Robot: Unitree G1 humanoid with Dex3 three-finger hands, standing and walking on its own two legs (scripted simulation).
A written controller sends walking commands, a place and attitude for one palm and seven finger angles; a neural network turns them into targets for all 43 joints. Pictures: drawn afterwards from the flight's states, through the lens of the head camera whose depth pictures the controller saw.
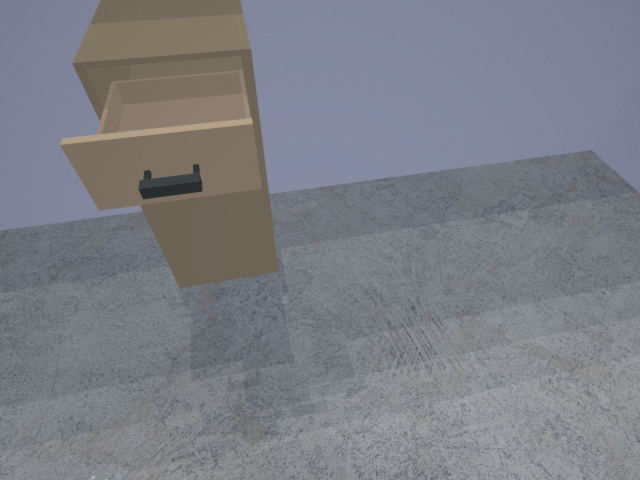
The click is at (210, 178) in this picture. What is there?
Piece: drawer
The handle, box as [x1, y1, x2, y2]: [139, 164, 201, 198]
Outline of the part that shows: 198,164 193,165 192,174 151,179 150,171 144,171 144,177 139,182 139,191 142,197 149,198 201,191 201,180 199,176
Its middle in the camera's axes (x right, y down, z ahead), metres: -0.28 -0.11 +0.73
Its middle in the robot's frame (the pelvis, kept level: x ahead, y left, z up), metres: +0.61 +0.32 -0.01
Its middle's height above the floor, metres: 0.76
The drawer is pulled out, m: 0.28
